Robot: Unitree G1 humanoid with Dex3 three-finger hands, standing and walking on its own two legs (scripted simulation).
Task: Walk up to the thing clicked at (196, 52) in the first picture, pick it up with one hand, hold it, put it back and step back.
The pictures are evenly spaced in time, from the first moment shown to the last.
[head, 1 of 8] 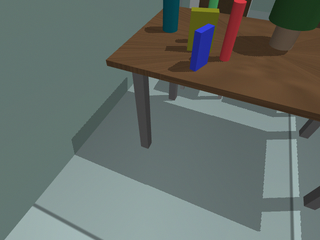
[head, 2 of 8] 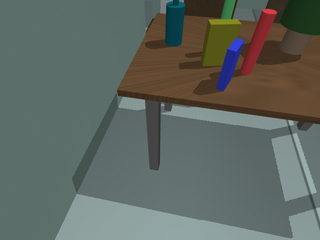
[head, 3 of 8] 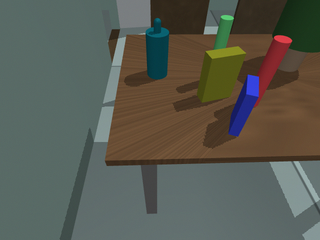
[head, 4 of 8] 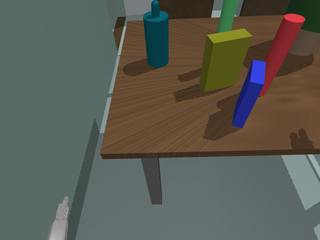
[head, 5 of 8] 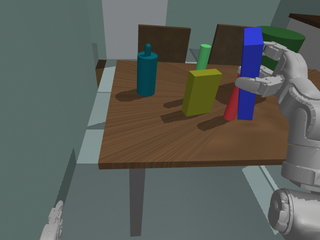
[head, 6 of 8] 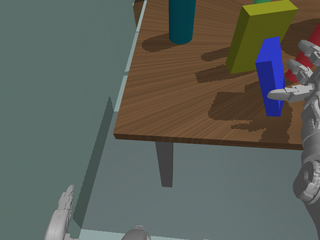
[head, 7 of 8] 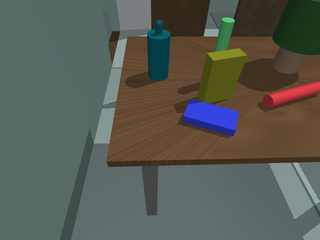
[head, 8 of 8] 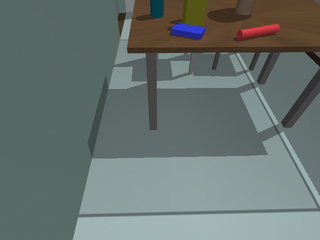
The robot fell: no
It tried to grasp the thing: yes
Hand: right
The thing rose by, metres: 0.28
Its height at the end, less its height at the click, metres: -0.07
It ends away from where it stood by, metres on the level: 0.09
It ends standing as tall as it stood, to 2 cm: no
